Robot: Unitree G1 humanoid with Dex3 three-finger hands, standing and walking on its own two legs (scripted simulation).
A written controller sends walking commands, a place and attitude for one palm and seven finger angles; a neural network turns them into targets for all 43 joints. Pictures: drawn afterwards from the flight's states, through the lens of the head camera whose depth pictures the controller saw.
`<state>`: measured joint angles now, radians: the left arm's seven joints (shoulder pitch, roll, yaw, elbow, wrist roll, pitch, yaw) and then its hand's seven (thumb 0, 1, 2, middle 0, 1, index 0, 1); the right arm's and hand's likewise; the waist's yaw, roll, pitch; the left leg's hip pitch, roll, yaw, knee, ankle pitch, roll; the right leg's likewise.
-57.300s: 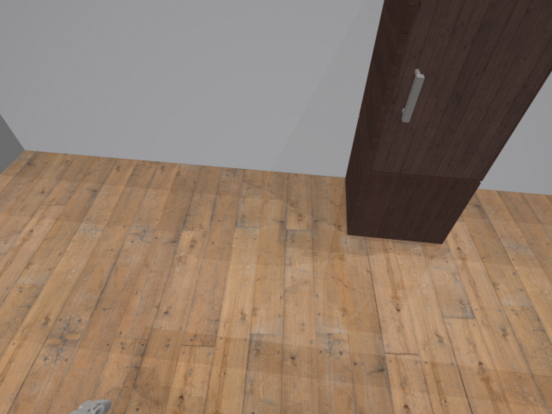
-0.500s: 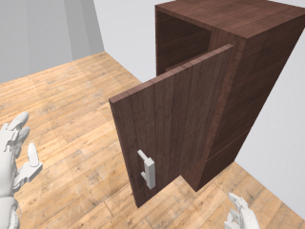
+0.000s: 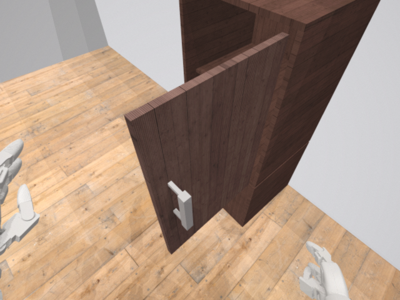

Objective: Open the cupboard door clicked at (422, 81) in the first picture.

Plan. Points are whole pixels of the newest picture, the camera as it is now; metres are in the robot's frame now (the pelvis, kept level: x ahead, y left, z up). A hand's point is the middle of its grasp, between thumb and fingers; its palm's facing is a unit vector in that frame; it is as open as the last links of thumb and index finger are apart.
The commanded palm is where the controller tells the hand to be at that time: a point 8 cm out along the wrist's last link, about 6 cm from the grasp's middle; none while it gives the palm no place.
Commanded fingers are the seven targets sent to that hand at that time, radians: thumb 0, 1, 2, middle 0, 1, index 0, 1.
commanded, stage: step back with the hand held close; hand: left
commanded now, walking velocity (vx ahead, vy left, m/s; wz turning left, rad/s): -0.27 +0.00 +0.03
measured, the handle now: (180, 206) +0.32 +0.07 -0.03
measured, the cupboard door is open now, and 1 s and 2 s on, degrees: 92 92 92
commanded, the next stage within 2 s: stop stepping back and stand still in 1.14 s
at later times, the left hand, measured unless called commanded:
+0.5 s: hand out of the picture +0.12 +0.29 +0.16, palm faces +0.50 -0.71 -0.50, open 7.4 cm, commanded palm +0.05 +0.32 +0.17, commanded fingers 0.00 0.90 0.90 -0.20 -0.30 -0.20 -0.30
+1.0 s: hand out of the picture +0.05 +0.27 +0.17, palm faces +0.45 -0.79 -0.41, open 7.4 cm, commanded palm -0.01 +0.30 +0.17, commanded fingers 0.00 0.90 0.90 -0.20 -0.30 -0.20 -0.30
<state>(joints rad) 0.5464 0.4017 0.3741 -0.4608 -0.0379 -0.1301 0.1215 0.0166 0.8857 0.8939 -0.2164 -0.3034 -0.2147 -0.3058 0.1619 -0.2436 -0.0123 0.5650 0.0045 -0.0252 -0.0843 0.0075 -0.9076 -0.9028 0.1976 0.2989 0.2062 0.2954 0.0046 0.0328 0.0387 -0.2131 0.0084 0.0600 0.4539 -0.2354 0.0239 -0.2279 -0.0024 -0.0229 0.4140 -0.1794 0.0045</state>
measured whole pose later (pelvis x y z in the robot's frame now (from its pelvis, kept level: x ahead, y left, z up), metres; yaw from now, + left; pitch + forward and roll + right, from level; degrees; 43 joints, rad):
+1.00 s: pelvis -0.16 +0.00 -0.01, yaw -1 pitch +5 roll -2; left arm 0.50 0.43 0.43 -0.56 -0.06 -0.20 0.17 0.02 0.89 0.89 -0.21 -0.30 -0.21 -0.31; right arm 0.13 -0.15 0.02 0.63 -0.03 -0.14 -0.04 0.01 -0.91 -0.90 0.20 0.30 0.21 0.30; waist 0.05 -0.02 -0.02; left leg -0.50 0.04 0.06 0.30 0.11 0.03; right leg -0.09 0.05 -0.01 0.49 -0.44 -0.04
